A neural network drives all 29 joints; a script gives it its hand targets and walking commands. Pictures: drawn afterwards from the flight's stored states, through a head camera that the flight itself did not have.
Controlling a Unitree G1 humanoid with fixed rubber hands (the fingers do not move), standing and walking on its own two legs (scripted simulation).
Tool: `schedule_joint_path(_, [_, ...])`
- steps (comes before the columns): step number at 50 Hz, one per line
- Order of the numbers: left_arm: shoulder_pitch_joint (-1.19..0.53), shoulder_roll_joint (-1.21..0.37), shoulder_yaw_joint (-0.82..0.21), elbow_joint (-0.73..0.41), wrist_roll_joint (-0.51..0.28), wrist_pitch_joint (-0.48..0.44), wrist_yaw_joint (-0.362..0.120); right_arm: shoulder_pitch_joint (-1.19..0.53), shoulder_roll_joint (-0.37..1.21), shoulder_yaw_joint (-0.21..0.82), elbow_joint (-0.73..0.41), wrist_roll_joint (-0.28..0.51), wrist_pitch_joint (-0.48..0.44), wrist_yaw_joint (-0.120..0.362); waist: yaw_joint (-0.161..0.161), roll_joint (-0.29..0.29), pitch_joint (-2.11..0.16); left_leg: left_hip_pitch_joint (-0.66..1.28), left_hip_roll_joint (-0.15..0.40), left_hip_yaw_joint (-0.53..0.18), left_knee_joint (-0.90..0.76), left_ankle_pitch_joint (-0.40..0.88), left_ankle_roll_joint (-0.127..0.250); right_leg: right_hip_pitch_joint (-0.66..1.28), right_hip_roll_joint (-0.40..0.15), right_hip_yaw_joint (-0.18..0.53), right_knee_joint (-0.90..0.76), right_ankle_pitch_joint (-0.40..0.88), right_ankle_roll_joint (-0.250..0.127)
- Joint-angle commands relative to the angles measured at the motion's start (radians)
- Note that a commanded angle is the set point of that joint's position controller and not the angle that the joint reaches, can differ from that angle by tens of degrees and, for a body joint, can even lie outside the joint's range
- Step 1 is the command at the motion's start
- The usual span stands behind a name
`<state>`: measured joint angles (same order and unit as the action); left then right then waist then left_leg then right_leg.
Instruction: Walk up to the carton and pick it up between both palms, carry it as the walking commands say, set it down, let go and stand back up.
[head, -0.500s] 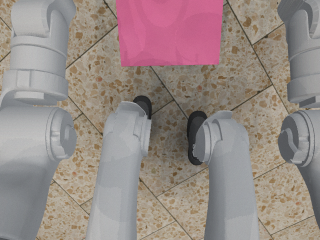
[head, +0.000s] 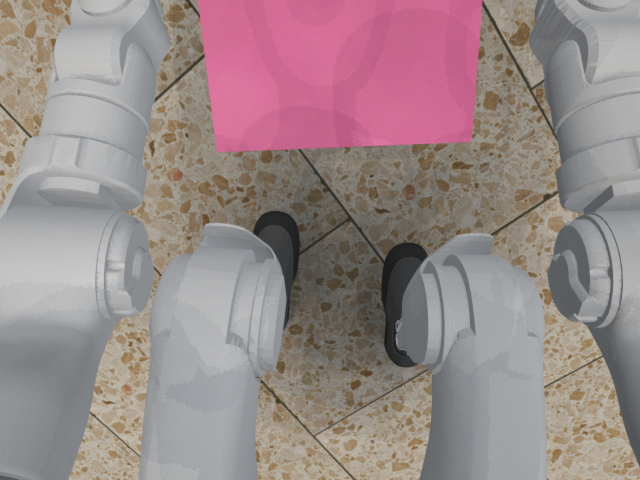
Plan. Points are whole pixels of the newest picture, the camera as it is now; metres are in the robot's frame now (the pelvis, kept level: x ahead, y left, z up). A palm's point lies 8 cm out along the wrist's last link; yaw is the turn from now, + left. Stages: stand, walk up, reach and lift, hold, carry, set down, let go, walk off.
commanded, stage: reach and lift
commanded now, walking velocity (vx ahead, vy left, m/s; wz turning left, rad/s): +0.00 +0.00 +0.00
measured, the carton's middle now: (335, 0) +0.53 +0.04 -0.25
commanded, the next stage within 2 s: none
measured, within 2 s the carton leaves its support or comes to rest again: leaves its support in 1.50 s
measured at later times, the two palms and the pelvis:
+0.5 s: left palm out of the picture +0.53 +0.21 -0.20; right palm out of the picture +0.56 -0.14 -0.20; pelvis +0.00 -0.01 -0.02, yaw +0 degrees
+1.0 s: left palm out of the picture +0.54 +0.18 -0.20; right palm out of the picture +0.56 -0.12 -0.20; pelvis +0.00 +0.00 -0.01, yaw +0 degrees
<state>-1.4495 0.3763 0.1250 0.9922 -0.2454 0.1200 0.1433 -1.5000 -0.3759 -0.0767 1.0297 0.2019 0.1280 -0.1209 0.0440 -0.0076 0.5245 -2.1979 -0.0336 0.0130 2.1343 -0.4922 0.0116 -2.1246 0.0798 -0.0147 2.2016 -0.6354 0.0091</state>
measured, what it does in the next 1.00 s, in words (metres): stands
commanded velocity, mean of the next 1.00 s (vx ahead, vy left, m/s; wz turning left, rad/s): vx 0.00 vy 0.00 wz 0.00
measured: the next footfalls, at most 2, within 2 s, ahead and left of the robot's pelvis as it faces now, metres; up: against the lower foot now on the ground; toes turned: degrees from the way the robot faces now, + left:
none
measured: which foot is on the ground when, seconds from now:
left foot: down 0.00-1.00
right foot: down 0.00-1.00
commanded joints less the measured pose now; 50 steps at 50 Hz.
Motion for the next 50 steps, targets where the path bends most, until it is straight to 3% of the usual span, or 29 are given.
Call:
schedule_joint_path(1, [-0.357,0.125,-0.019,-0.061,-0.013,-0.053,-0.008,-0.362,-0.132,0.01,-0.115,0.03,-0.049,0.001,0.019,0.031,-1.614,0.948,0.0,-0.028,-0.099,0.415,-0.036,0.404,-0.02,-0.035,-0.156,0.291,0.006])
schedule_joint_path(3, [-0.357,0.135,-0.011,-0.06,-0.005,-0.067,-0.001,-0.395,-0.17,0.007,-0.089,0.025,-0.058,0.01,0.031,0.021,-1.566,0.88,0.0,-0.029,-0.081,0.411,-0.036,0.375,-0.029,-0.025,-0.128,0.291,0.006])
schedule_joint_path(4, [-0.381,0.182,0.045,-0.024,0.02,-0.071,0.007,-0.405,-0.183,0.036,-0.087,0.049,-0.057,0.006,0.078,-0.002,-1.532,0.818,0.008,0.01,-0.056,0.347,-0.047,0.446,-0.04,0.002,-0.143,0.267,0.002])
schedule_joint_path(6, [-0.348,0.196,0.058,0.02,0.01,-0.079,0.007,-0.403,-0.169,0.055,-0.075,0.033,-0.058,0.001,0.082,-0.095,-1.524,0.761,0.009,-0.007,-0.06,0.354,-0.032,0.498,-0.045,0.004,-0.124,0.301,0.023])
schedule_joint_path(8, [-0.301,0.121,0.006,0.038,-0.069,-0.085,-0.004,-0.418,-0.129,0.094,-0.185,0.06,-0.075,-0.001,0.032,-0.189,-1.636,0.731,0.008,0.003,-0.052,0.411,-0.016,0.617,-0.035,0.004,-0.138,0.405,0.03])
schedule_joint_path(9, [-0.284,0.135,0.011,0.091,-0.073,-0.083,-0.018,-0.373,-0.113,0.118,-0.095,0.063,-0.065,-0.001,0.041,-0.233,-1.566,0.659,0.011,0.008,-0.027,0.379,-0.017,0.609,-0.043,0.016,-0.138,0.405,0.034])
schedule_joint_path(10, [-0.237,0.122,-0.004,0.211,-0.077,-0.072,-0.026,-0.374,-0.084,0.124,-0.086,0.069,-0.066,-0.001,0.031,-0.218,-1.516,0.611,0.019,-0.002,-0.046,0.331,-0.01,0.611,-0.046,0.008,-0.137,0.396,0.036])
schedule_joint_path(11, [-0.269,0.13,-0.003,0.104,-0.061,-0.09,-0.027,-0.342,-0.055,0.112,-0.082,0.065,-0.063,0.001,0.072,-0.176,-1.521,0.616,0.018,0.001,-0.048,0.329,-0.007,0.567,-0.034,0.018,-0.132,0.365,0.034])
schedule_joint_path(14, [-0.296,0.111,-0.004,0.018,-0.024,-0.112,-0.034,-0.331,-0.079,0.077,-0.138,0.066,-0.077,-0.007,0.054,-0.03,-1.596,0.713,0.015,0.002,-0.036,0.411,-0.027,0.557,-0.03,0.037,-0.133,0.436,0.003])
schedule_joint_path(15, [-0.243,0.1,0.01,0.119,-0.026,-0.1,-0.037,-0.287,-0.095,0.091,-0.052,0.07,-0.07,-0.001,0.081,-0.042,-1.562,0.659,0.018,0.021,-0.046,0.379,-0.03,0.589,-0.036,0.028,-0.128,0.424,0.016])
schedule_joint_path(17, [-0.313,0.173,0.023,-0.025,-0.012,-0.118,-0.01,-0.344,-0.11,0.061,-0.152,0.047,-0.07,-0.021,0.105,-0.021,-1.617,0.674,0.012,0.024,-0.043,0.41,-0.029,0.58,-0.022,0.04,-0.112,0.442,0.016])
schedule_joint_path(21, [-0.325,0.145,0.002,0.004,-0.066,-0.109,-0.017,-0.359,-0.089,0.095,-0.12,0.056,-0.06,-0.028,0.067,-0.073,-1.581,0.653,0.021,0.034,-0.035,0.307,-0.023,0.613,-0.035,0.043,-0.148,0.359,0.012])
schedule_joint_path(22, [-0.349,0.097,-0.019,0.065,-0.1,-0.098,-0.03,-0.335,-0.055,0.115,-0.014,0.052,-0.05,-0.024,0.026,-0.107,-1.505,0.582,0.026,0.015,-0.045,0.285,-0.022,0.617,-0.043,0.05,-0.151,0.361,0.007])
schedule_joint_path(23, [-0.318,0.106,-0.022,0.103,-0.101,-0.091,-0.035,-0.376,-0.067,0.119,-0.089,0.031,-0.053,-0.028,0.013,-0.158,-1.473,0.517,0.029,0.026,-0.039,0.237,-0.02,0.63,-0.042,0.05,-0.178,0.345,0.017])
schedule_joint_path(24, [-0.312,0.103,-0.023,0.122,-0.1,-0.091,-0.045,-0.401,-0.022,0.127,-0.092,0.063,-0.049,-0.022,0.052,-0.164,-1.451,0.505,0.031,0.029,-0.059,0.189,-0.005,0.653,-0.044,0.047,-0.176,0.305,0.022])
schedule_joint_path(25, [-0.337,0.111,-0.012,0.052,-0.085,-0.094,-0.04,-0.44,-0.094,0.097,-0.21,0.032,-0.064,-0.032,0.016,-0.174,-1.535,0.54,0.031,0.012,-0.053,0.237,-0.008,0.641,-0.045,0.032,-0.153,0.351,0.02])
schedule_joint_path(26, [-0.334,0.096,-0.019,0.083,-0.087,-0.096,-0.032,-0.381,-0.086,0.09,-0.138,0.025,-0.061,-0.036,0.032,-0.102,-1.515,0.557,0.031,0.023,-0.044,0.285,-0.02,0.613,-0.031,0.05,-0.166,0.36,0.007])
schedule_joint_path(27, [-0.335,0.072,-0.052,0.043,-0.09,-0.097,-0.033,-0.344,-0.103,0.048,-0.061,0.0,-0.065,-0.028,-0.016,-0.097,-1.488,0.581,0.024,-0.001,-0.075,0.26,-0.021,0.555,-0.027,0.014,-0.148,0.333,0.015])
schedule_joint_path(28, [-0.31,0.118,0.006,0.048,-0.042,-0.111,-0.028,-0.316,-0.074,0.059,-0.084,0.005,-0.064,-0.029,0.054,-0.033,-1.508,0.61,0.012,0.023,-0.049,0.298,-0.03,0.574,-0.025,0.039,-0.141,0.359,0.004])
schedule_joint_path(29, [-0.346,0.087,-0.042,0.056,-0.042,-0.109,-0.023,-0.336,-0.062,0.051,-0.028,0.012,-0.059,-0.021,0.054,0.017,-1.477,0.646,0.021,0.004,-0.074,0.275,-0.036,0.493,-0.02,0.029,-0.13,0.312,0.001])
schedule_joint_path(32, [-0.385,0.023,-0.071,0.008,-0.07,-0.11,-0.008,-0.434,-0.075,0.089,-0.143,0.049,-0.073,-0.017,0.067,0.021,-1.54,0.732,0.001,-0.001,-0.081,0.361,-0.033,0.5,-0.009,0.022,-0.125,0.343,0.001])
schedule_joint_path(36, [-0.282,-0.003,-0.03,0.155,-0.067,-0.102,-0.01,-0.339,0.021,0.118,-0.022,0.029,-0.068,-0.012,0.044,-0.143,-1.441,0.6,-0.004,0.005,-0.061,0.283,-0.021,0.568,-0.021,0.026,-0.159,0.334,0.017])
schedule_joint_path(37, [-0.314,0.057,0.013,0.106,-0.008,-0.111,0.009,-0.336,0.006,0.073,-0.016,0.017,-0.067,-0.021,0.076,-0.087,-1.462,0.633,-0.013,0.009,-0.078,0.322,-0.027,0.493,-0.01,0.026,-0.147,0.354,0.018])
schedule_joint_path(38, [-0.313,0.038,-0.005,0.184,-0.027,-0.098,-0.001,-0.375,-0.027,0.088,-0.029,0.021,-0.071,-0.017,0.035,-0.111,-1.441,0.67,0.009,-0.018,-0.082,0.296,-0.019,0.519,-0.025,0.02,-0.154,0.325,0.028])
schedule_joint_path(39, [-0.336,0.024,-0.01,0.053,-0.011,-0.128,0.01,-0.374,0.013,0.102,-0.103,0.021,-0.085,-0.029,0.063,-0.088,-1.527,0.676,-0.016,0.003,-0.079,0.371,-0.025,0.547,0.0,0.027,-0.145,0.403,0.022])
schedule_joint_path(40, [-0.361,-0.002,-0.044,0.006,-0.023,-0.126,0.009,-0.398,-0.021,0.083,-0.154,0.014,-0.096,-0.029,0.025,-0.07,-1.588,0.699,-0.012,-0.006,-0.074,0.397,-0.022,0.562,0.0,0.025,-0.135,0.439,0.01])
schedule_joint_path(45, [-0.388,-0.153,-0.107,0.114,-0.058,-0.11,0.0,-0.376,0.084,0.141,-0.043,0.022,-0.096,-0.011,0.003,-0.069,-1.497,0.765,-0.025,-0.02,-0.072,0.392,-0.023,0.483,0.007,0.012,-0.151,0.378,0.007])
schedule_joint_path(47, [-0.42,-0.107,-0.072,0.059,-0.029,-0.128,-0.001,-0.463,0.109,0.145,-0.12,0.052,-0.095,-0.005,0.086,-0.064,-1.481,0.749,-0.027,-0.013,-0.098,0.386,-0.027,0.469,0.008,0.03,-0.158,0.365,0.016])
schedule_joint_path(50, [-0.465,-0.337,-0.157,0.045,-0.039,-0.119,-0.054,-0.485,0.336,0.198,-0.062,0.053,-0.087,0.045,0.047,-0.061,-1.467,0.699,-0.029,-0.015,-0.085,0.382,-0.024,0.456,0.018,0.024,-0.142,0.398,0.01])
